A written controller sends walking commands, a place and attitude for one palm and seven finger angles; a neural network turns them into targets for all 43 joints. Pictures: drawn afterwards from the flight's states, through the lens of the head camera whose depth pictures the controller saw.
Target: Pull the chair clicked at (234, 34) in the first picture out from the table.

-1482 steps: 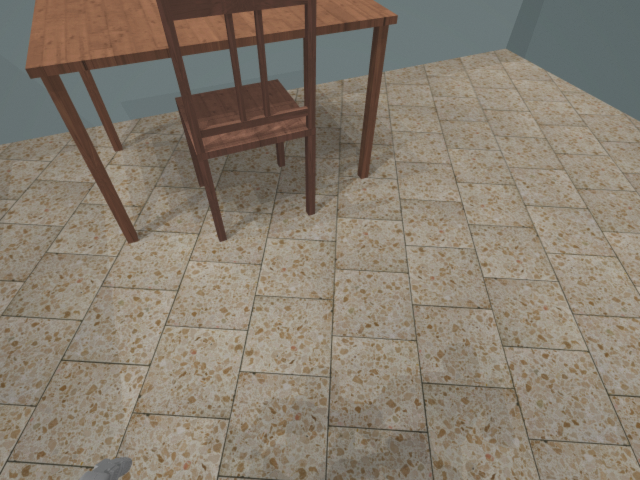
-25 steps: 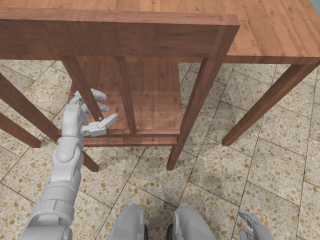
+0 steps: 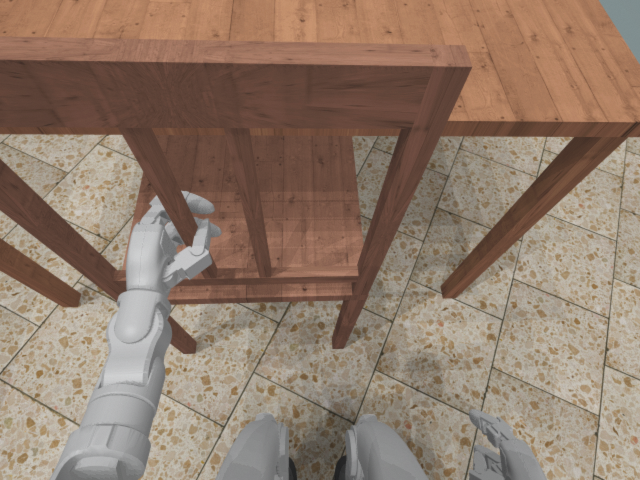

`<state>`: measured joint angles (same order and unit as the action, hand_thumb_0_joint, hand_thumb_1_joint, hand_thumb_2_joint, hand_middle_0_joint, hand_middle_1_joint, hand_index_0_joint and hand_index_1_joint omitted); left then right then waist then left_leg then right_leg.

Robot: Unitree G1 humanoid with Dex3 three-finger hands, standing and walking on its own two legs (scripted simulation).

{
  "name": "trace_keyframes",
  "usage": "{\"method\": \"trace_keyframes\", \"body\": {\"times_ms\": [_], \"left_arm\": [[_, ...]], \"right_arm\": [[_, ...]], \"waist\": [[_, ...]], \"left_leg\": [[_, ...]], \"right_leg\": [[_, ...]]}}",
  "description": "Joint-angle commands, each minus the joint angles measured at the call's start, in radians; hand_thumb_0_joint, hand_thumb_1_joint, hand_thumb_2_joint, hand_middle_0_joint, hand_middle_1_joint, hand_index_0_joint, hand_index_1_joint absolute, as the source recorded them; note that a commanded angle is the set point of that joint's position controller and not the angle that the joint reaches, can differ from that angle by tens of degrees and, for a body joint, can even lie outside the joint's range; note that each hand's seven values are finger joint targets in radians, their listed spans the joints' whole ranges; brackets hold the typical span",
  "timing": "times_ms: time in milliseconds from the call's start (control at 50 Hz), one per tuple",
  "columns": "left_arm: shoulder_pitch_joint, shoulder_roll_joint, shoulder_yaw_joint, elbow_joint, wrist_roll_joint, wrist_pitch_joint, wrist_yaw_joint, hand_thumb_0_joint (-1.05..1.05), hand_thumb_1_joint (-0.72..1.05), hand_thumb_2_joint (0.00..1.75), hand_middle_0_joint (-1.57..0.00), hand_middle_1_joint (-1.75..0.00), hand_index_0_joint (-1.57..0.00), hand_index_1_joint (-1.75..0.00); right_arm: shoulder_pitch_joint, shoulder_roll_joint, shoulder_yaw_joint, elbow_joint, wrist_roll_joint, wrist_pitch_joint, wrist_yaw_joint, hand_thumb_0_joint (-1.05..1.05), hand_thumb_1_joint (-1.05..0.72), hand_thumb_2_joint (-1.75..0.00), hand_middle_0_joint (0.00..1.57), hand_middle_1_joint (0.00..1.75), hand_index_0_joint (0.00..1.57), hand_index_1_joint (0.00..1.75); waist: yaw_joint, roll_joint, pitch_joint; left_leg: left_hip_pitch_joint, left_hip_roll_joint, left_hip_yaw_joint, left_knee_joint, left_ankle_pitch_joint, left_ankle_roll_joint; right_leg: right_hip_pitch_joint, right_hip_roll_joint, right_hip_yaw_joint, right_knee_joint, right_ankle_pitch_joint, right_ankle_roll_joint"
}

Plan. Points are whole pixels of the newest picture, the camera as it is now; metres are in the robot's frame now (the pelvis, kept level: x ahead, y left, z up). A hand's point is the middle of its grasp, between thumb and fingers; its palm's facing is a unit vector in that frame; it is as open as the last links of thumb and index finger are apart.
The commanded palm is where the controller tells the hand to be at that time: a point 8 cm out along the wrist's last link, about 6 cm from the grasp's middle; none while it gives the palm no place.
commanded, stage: hook a spindle and tug to test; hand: left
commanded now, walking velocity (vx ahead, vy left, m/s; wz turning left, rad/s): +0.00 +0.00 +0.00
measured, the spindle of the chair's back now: (183, 220) +0.42 +0.17 +0.04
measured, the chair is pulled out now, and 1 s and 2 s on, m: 0.00 0.04 0.14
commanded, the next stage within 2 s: step backward, pulling the chair out in 0.26 s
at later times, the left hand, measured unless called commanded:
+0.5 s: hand (202, 261) +0.37 +0.14 +0.02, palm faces -0.01 -0.99 -0.14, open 5.3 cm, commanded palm +0.35 +0.19 +0.02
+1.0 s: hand (202, 270) +0.35 +0.14 +0.03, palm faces -0.05 -0.99 -0.13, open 5.1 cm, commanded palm +0.33 +0.19 +0.03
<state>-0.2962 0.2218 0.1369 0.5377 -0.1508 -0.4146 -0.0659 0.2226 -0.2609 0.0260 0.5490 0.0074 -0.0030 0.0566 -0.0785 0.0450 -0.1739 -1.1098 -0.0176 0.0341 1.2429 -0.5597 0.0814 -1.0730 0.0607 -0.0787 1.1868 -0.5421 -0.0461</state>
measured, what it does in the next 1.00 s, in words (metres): rises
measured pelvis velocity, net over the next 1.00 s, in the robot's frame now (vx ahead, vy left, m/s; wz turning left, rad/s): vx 0.03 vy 0.02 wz -0.11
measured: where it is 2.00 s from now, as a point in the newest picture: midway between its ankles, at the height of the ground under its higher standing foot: outside the picture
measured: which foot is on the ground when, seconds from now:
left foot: down 0.00-1.00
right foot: down 0.00-1.00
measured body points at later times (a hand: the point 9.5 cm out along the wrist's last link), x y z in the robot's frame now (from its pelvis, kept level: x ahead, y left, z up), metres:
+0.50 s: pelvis +0.04 +0.01 +0.05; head +0.14 +0.00 +0.49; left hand +0.36 +0.20 +0.03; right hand +0.17 -0.24 -0.07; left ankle +0.01 +0.07 -0.63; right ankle +0.01 -0.10 -0.63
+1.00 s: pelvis +0.03 +0.02 +0.11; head +0.12 +0.02 +0.55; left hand +0.35 +0.19 +0.05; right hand +0.10 -0.24 -0.01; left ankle +0.01 +0.08 -0.62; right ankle +0.01 -0.09 -0.63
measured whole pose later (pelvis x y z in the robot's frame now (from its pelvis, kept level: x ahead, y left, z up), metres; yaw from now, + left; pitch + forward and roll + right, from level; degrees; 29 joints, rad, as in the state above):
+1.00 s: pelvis +0.03 +0.02 +0.11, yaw -6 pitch +5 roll -2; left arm -0.19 0.19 0.07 0.73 -0.07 -0.19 0.04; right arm 0.22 -0.23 0.02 0.60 0.04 0.15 -0.05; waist -0.05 0.01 0.10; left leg -0.34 -0.03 0.08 0.57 -0.25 0.00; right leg -0.28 0.08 0.06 0.40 -0.19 -0.03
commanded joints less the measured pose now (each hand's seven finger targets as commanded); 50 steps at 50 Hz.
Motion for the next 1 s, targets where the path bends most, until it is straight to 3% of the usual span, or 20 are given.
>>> {"method": "trace_keyframes", "body": {"times_ms": [0,180,240,260,320,340,360,380,420,440,460,500,560,680,760,800,860,900,940,980], "left_arm": [[-0.039,0.095,0.007,-0.250,-0.005,-0.088,-0.008,0.00,0.90,0.90,-0.50,-1.45,-0.50,-1.45],[0.157,0.051,-0.041,-0.381,-0.006,-0.092,-0.003,0.00,0.90,0.90,-0.50,-1.45,-0.50,-1.45],[0.151,0.090,-0.010,-0.390,-0.002,-0.091,0.005,0.00,0.90,0.90,-0.50,-1.45,-0.50,-1.45],[0.144,0.072,-0.032,-0.415,0.001,-0.096,0.003,0.00,0.90,0.90,-0.50,-1.45,-0.50,-1.45],[0.137,0.075,-0.025,-0.402,0.002,-0.096,0.002,0.00,0.90,0.90,-0.50,-1.45,-0.50,-1.45],[0.076,0.048,-0.069,-0.468,0.004,-0.100,0.003,0.00,0.90,0.90,-0.50,-1.45,-0.50,-1.45],[-0.197,0.339,0.065,-0.638,0.104,-0.006,0.094,0.00,0.90,0.90,-0.50,-1.45,-0.50,-1.45],[-0.171,0.260,0.018,-0.618,0.108,0.049,0.133,0.00,0.90,0.90,-0.50,-1.45,-0.50,-1.45],[-0.061,0.211,-0.001,-0.502,0.110,0.121,0.162,0.00,0.90,0.90,-0.50,-1.45,-0.50,-1.45],[0.015,0.152,-0.037,-0.312,0.113,0.160,0.161,0.00,0.90,0.90,-0.50,-1.45,-0.50,-1.45],[-0.003,0.120,-0.072,-0.254,0.117,0.188,0.161,0.00,0.90,0.90,-0.50,-1.45,-0.50,-1.45],[-0.057,0.109,-0.096,-0.170,0.123,0.215,0.161,0.00,0.90,0.90,-0.50,-1.45,-0.50,-1.45],[-0.158,0.137,-0.071,-0.079,0.123,0.202,0.154,0.00,0.90,0.90,-0.50,-1.45,-0.50,-1.45],[-0.115,0.093,-0.096,0.039,0.128,0.191,0.124,0.00,0.90,0.90,-0.50,-1.45,-0.50,-1.45],[-0.077,0.094,-0.096,0.007,0.137,0.180,0.114,0.00,0.90,0.90,-0.50,-1.45,-0.50,-1.45],[-0.054,0.094,-0.089,-0.001,0.137,0.175,0.112,0.00,0.90,0.90,-0.50,-1.45,-0.50,-1.45],[-0.003,0.098,-0.078,-0.001,0.129,0.174,0.109,0.00,0.90,0.90,-0.50,-1.45,-0.50,-1.45],[-0.031,0.106,-0.082,-0.022,0.126,0.164,0.108,0.00,0.90,0.90,-0.50,-1.45,-0.50,-1.45],[-0.044,0.147,-0.060,-0.011,0.128,0.160,0.113,0.00,0.90,0.90,-0.50,-1.45,-0.50,-1.45],[-0.036,0.153,-0.054,0.006,0.130,0.162,0.124,0.00,0.90,0.90,-0.50,-1.45,-0.50,-1.45]], "right_arm": [[0.043,-0.147,-0.064,-0.118,0.001,-0.030,-0.005,0.00,-0.90,-0.90,0.20,0.30,0.20,0.30],[0.051,-0.137,-0.077,-0.135,0.001,-0.034,0.006,0.00,-0.90,-0.90,0.20,0.30,0.20,0.30],[0.051,-0.140,-0.078,-0.127,-0.001,-0.033,-0.001,0.00,-0.90,-0.90,0.20,0.30,0.20,0.30],[0.046,-0.136,-0.076,-0.128,-0.001,-0.036,-0.001,0.00,-0.90,-0.90,0.20,0.30,0.20,0.30],[0.047,-0.135,-0.077,-0.118,-0.002,-0.037,-0.005,0.00,-0.90,-0.90,0.20,0.30,0.20,0.30],[0.041,-0.133,-0.076,-0.126,-0.002,-0.039,-0.008,0.00,-0.90,-0.90,0.20,0.30,0.20,0.30],[0.153,-0.126,-0.083,-0.141,0.049,0.052,-0.057,0.00,-0.90,-0.90,0.20,0.30,0.20,0.30],[0.150,-0.114,-0.091,-0.163,0.052,0.068,-0.088,0.00,-0.90,-0.90,0.20,0.30,0.20,0.30],[0.107,-0.105,-0.074,-0.157,0.058,0.077,-0.116,0.00,-0.90,-0.90,0.20,0.30,0.20,0.30],[0.080,-0.110,-0.065,-0.125,0.064,0.096,-0.118,0.00,-0.90,-0.90,0.20,0.30,0.20,0.30],[0.067,-0.106,-0.058,-0.116,0.069,0.113,-0.131,0.00,-0.90,-0.90,0.20,0.30,0.20,0.30],[0.073,-0.112,-0.048,-0.091,0.070,0.132,-0.154,0.00,-0.90,-0.90,0.20,0.30,0.20,0.30],[0.087,-0.125,-0.052,-0.058,0.066,0.136,-0.175,0.00,-0.90,-0.90,0.20,0.30,0.20,0.30],[0.035,-0.118,-0.063,-0.034,0.041,0.128,-0.150,0.00,-0.90,-0.90,0.20,0.30,0.20,0.30],[0.059,-0.116,-0.065,-0.020,0.011,0.115,-0.120,0.00,-0.90,-0.90,0.20,0.30,0.20,0.30],[0.064,-0.115,-0.071,-0.020,0.008,0.115,-0.106,0.00,-0.90,-0.90,0.20,0.30,0.20,0.30],[0.062,-0.125,-0.079,-0.040,0.018,0.119,-0.105,0.00,-0.90,-0.90,0.20,0.30,0.20,0.30],[0.047,-0.128,-0.080,-0.055,0.027,0.128,-0.119,0.00,-0.90,-0.90,0.20,0.30,0.20,0.30],[0.024,-0.134,-0.082,-0.056,0.031,0.131,-0.138,0.00,-0.90,-0.90,0.20,0.30,0.20,0.30],[0.005,-0.130,-0.082,-0.049,0.033,0.135,-0.146,0.00,-0.90,-0.90,0.20,0.30,0.20,0.30]], "waist": [[0.029,-0.007,-0.426],[0.043,0.003,-0.446],[0.036,-0.011,-0.422],[0.034,0.019,-0.426],[0.023,-0.011,-0.408],[0.017,0.041,-0.435],[0.031,0.078,-0.701],[0.014,0.141,-0.627],[0.019,0.166,-0.520],[0.022,0.075,-0.400],[0.016,0.014,-0.273],[0.011,-0.068,-0.167],[0.016,-0.096,-0.199],[0.047,0.153,-0.114],[0.053,0.199,-0.140],[0.055,0.163,-0.180],[0.053,0.043,-0.210],[0.042,-0.024,-0.204],[0.040,-0.001,-0.154],[0.038,0.044,-0.123]], "left_leg": [[0.348,0.035,-0.116,-0.150,0.491,-0.062],[0.417,0.050,-0.124,-0.147,0.648,-0.071],[0.381,0.048,-0.117,-0.136,0.635,-0.066],[0.389,0.047,-0.115,-0.135,0.642,-0.067],[0.370,0.049,-0.117,-0.123,0.632,-0.066],[0.400,0.048,-0.115,-0.121,0.656,-0.064],[0.792,0.043,-0.086,-0.324,0.598,-0.059],[0.859,0.031,-0.073,-0.370,0.637,-0.053],[0.849,0.050,-0.100,-0.417,0.741,-0.051],[0.783,0.069,-0.122,-0.467,0.580,-0.038],[0.716,0.084,-0.134,-0.496,0.554,-0.025],[0.706,0.108,-0.149,-0.540,0.661,-0.018],[0.840,0.138,-0.148,-0.600,0.888,-0.031],[1.035,0.254,-0.227,-0.730,1.036,-0.023],[1.237,0.264,-0.224,-0.686,1.473,-0.098],[1.264,0.261,-0.201,-0.644,1.521,-0.120],[1.136,0.234,-0.166,-0.598,1.345,-0.135],[1.020,0.201,-0.141,-0.620,1.046,-0.120],[0.926,0.183,-0.136,-0.692,0.731,-0.096],[0.914,0.196,-0.160,-0.778,0.704,-0.068]], "right_leg": [[0.251,-0.033,0.062,-0.121,0.403,0.009],[0.261,-0.035,0.057,-0.115,0.483,0.010],[0.273,-0.035,0.063,-0.108,0.514,0.009],[0.265,-0.037,0.064,-0.104,0.515,0.010],[0.260,-0.038,0.062,-0.098,0.522,0.011],[0.257,-0.042,0.068,-0.097,0.533,0.012],[0.674,-0.108,0.204,-0.295,0.648,0.021],[0.693,-0.123,0.200,-0.342,0.775,0.032],[0.630,-0.136,0.189,-0.340,0.815,0.042],[0.605,-0.130,0.212,-0.401,0.661,0.071],[0.611,-0.131,0.203,-0.432,0.682,0.077],[0.664,-0.146,0.201,-0.468,0.831,0.071],[0.774,-0.171,0.209,-0.515,1.022,0.072],[0.742,-0.120,0.144,-0.619,0.377,0.021],[0.728,-0.111,0.127,-0.682,0.456,0.002],[0.779,-0.111,0.129,-0.728,0.532,-0.013],[0.950,-0.152,0.189,-0.754,0.887,-0.054],[1.024,-0.215,0.258,-0.721,1.119,-0.077],[1.022,-0.245,0.286,-0.712,1.079,-0.068],[0.940,-0.207,0.250,-0.699,0.859,-0.027]]}}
